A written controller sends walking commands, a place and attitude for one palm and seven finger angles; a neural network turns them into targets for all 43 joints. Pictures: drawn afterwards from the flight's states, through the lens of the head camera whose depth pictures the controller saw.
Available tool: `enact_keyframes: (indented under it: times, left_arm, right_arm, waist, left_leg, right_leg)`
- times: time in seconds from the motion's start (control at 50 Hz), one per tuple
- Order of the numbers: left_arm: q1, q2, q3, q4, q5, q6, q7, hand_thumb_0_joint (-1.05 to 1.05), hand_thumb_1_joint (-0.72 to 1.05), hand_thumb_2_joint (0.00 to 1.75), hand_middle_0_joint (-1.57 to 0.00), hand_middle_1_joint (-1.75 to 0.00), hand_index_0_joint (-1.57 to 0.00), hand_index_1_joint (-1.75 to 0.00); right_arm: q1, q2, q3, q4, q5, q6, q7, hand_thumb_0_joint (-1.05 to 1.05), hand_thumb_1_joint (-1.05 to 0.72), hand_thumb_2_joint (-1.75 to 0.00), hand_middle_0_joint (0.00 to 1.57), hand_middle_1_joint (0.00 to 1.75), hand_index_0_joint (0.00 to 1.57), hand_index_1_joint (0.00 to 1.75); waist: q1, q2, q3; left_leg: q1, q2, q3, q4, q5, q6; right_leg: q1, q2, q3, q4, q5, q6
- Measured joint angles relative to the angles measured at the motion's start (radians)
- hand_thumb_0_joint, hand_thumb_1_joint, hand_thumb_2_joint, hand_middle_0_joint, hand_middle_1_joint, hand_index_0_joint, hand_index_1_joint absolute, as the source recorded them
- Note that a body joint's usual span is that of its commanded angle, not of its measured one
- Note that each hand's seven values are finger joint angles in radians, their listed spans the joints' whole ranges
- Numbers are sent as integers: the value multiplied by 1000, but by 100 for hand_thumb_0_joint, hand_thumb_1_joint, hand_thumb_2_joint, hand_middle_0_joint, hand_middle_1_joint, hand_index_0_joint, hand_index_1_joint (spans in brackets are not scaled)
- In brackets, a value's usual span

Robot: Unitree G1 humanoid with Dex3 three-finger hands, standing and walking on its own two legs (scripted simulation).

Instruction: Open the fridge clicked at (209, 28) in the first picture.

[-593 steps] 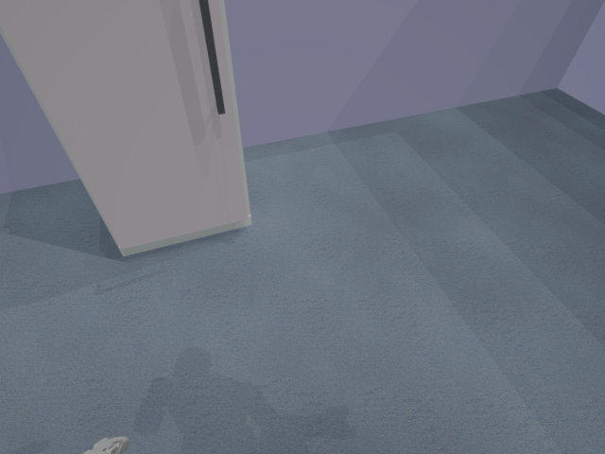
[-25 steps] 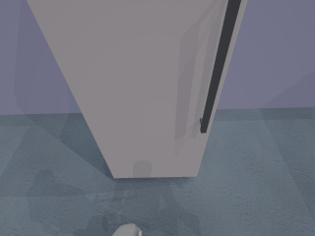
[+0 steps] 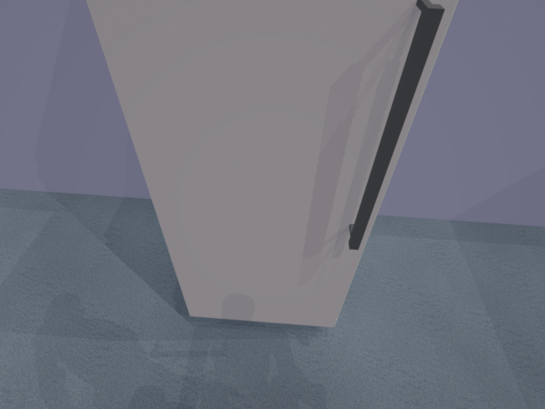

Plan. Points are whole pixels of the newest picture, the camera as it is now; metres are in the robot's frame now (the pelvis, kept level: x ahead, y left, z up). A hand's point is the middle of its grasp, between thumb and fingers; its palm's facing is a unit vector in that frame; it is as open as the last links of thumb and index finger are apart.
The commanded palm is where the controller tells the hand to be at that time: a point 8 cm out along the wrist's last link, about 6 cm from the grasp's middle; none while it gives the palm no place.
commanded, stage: shuffle to correct the standing spot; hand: right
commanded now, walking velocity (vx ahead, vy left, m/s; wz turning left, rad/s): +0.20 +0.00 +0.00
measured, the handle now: (379, 154) +0.53 -0.14 +0.12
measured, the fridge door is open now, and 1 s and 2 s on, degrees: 0 0 0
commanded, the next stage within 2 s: come to a stop and stand still in 0.10 s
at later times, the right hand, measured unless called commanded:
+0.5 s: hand out of the picture +0.12 -0.24 -0.18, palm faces +0.01 +0.98 -0.19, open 7.4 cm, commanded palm none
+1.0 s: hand out of the picture +0.14 -0.17 -0.16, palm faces +0.04 +0.97 -0.24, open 7.3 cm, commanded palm none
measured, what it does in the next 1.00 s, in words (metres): steps on the spot: right foot, then left foot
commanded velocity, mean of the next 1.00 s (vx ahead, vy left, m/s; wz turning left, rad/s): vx -0.04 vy -0.02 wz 0.00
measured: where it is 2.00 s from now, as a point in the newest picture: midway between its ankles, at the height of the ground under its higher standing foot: outside the picture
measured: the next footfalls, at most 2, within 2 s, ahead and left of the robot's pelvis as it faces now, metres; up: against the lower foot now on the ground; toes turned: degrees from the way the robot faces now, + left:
right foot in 0.26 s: +0.16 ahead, -0.16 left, +0.00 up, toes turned -8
left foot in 0.72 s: +0.15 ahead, +0.15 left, +0.00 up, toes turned +5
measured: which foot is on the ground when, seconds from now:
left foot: down 0.00-0.28, up 0.30-0.70, down 0.72-1.00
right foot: up 0.00-0.24, down 0.26-0.72, up 0.74-1.00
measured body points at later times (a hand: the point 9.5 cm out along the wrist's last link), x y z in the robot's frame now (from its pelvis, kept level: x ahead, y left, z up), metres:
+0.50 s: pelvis +0.10 -0.05 +0.00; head +0.15 -0.08 +0.45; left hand +0.17 +0.18 -0.14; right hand +0.12 -0.29 -0.17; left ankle +0.07 +0.09 -0.67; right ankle +0.12 -0.15 -0.74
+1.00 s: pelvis +0.08 +0.01 +0.00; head +0.12 +0.02 +0.45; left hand +0.11 +0.26 -0.16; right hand +0.14 -0.23 -0.14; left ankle +0.11 +0.15 -0.74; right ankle +0.05 -0.12 -0.69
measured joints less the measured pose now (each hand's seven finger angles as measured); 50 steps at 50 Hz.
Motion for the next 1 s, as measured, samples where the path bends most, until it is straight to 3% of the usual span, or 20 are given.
enact_keyframes:
  times: [0.08,0.14,0.24,0.26,0.3,0.34,0.4,0.46,0.56,0.64,0.72,0.74,0.8,0.88,0.94,1.0]
  left_arm:
    - [-28,0,7,-8,3,14,-19,1,90,90,-20,-30,-20,-30]
    - [-75,13,19,-40,0,4,-25,1,90,90,-20,-30,-20,-30]
    - [-162,36,30,-94,-5,-25,-27,1,91,90,-20,-30,-19,-30]
    - [-176,43,30,-103,-5,-37,-25,0,91,90,-20,-30,-19,-30]
    - [-217,37,27,-110,-3,-52,-12,0,91,90,-20,-30,-19,-30]
    - [-251,23,14,-112,-4,-52,0,0,91,90,-20,-30,-19,-30]
    - [-290,4,12,-126,-7,-43,21,0,92,90,-20,-30,-20,-30]
    - [-321,7,18,-140,-8,-32,29,-1,94,90,-20,-30,-20,-30]
    - [-329,16,29,-136,-5,-7,26,-1,93,90,-21,-30,-20,-30]
    - [-316,37,46,-134,3,13,16,0,92,90,-21,-30,-20,-30]
    - [-289,66,60,-143,3,29,-2,0,91,90,-21,-30,-20,-30]
    - [-280,69,62,-147,0,35,-6,0,91,90,-20,-30,-20,-30]
    - [-275,101,70,-153,-4,59,-12,0,91,90,-20,-30,-20,-30]
    - [-251,107,65,-145,-3,64,-23,0,91,90,-20,-30,-20,-30]
    - [-231,97,59,-140,-6,62,-29,0,91,90,-20,-30,-20,-30]
    - [-222,85,52,-136,-10,61,-30,0,91,90,-20,-30,-20,-30]
  right_arm:
    - [45,-2,-8,1,3,-24,-6,0,-93,-90,20,30,20,30]
    - [80,7,-5,28,-2,-33,-3,0,-92,-90,20,30,20,30]
    - [125,24,6,74,-6,-35,10,0,-91,-90,20,30,20,30]
    - [135,28,8,81,-3,-32,11,0,-91,-90,20,30,20,30]
    - [132,25,13,99,7,-15,7,0,-91,-90,20,30,20,30]
    - [120,18,17,109,12,2,-4,0,-91,-90,20,30,20,30]
    - [74,2,14,90,6,26,-12,0,-91,-90,20,30,20,30]
    - [6,-26,-3,32,-1,41,-10,0,-91,-90,20,30,20,30]
    - [-91,-88,-37,-68,-5,56,-5,0,-91,-90,19,30,19,30]
    - [-133,-103,-44,-118,-4,60,-2,0,-91,-90,19,30,19,29]
    - [-120,-92,-28,-142,-8,28,3,0,-91,-90,19,30,19,30]
    - [-110,-92,-24,-140,-11,15,1,0,-91,-90,19,30,19,30]
    - [-103,-42,1,-115,-15,15,2,0,-91,-90,19,30,19,30]
    - [-87,-2,13,-100,-11,17,3,0,-91,-90,20,30,20,30]
    - [-79,0,8,-98,-10,12,-3,0,-92,-90,20,30,20,30]
    - [-72,-13,3,-94,-12,8,-3,0,-92,-90,20,30,20,30]
  waist:
    - [-25,23,9]
    - [-28,37,37]
    - [-44,56,86]
    - [-48,56,93]
    - [-55,77,109]
    - [-59,80,110]
    - [-47,62,117]
    - [-40,46,139]
    - [-42,48,152]
    - [-35,33,147]
    - [-29,9,122]
    - [-32,18,107]
    - [-18,-38,112]
    - [-20,-37,108]
    - [-30,-16,108]
    - [-45,6,108]
  left_leg:
    - [40,-14,9,-41,-14,4]
    - [79,-11,13,-80,-10,-13]
    - [116,26,15,-45,-74,-59]
    - [107,35,10,4,-106,-66]
    - [44,63,-19,175,-172,-57]
    - [-22,54,-47,314,-235,-48]
    - [-107,40,-33,389,-242,-50]
    - [-213,20,-35,476,-212,-51]
    - [-343,-2,-75,591,-112,-56]
    - [-317,17,-80,480,-69,-54]
    - [-171,50,-54,162,56,-55]
    - [-155,61,-59,125,17,-63]
    - [-167,44,-42,162,-1,-47]
    - [-144,55,-32,97,50,-37]
    - [-134,64,-22,54,76,-37]
    - [-136,72,-12,34,93,-41]
  right_leg:
    - [-132,-60,26,281,-89,41]
    - [-213,-113,45,356,-68,64]
    - [-217,-152,29,162,45,88]
    - [-198,-151,21,112,130,85]
    - [-193,-136,-8,160,112,62]
    - [-157,-133,-32,150,59,45]
    - [-112,-136,-39,85,72,48]
    - [-93,-143,-36,32,103,43]
    - [-84,-163,-29,-4,130,64]
    - [-91,-183,-18,13,126,89]
    - [-129,-195,-10,101,85,122]
    - [-156,-184,-8,156,29,127]
    - [-219,-142,88,338,-132,109]
    - [-263,-89,99,530,-95,116]
    - [-243,-79,91,517,-75,127]
    - [-190,-79,82,401,-96,131]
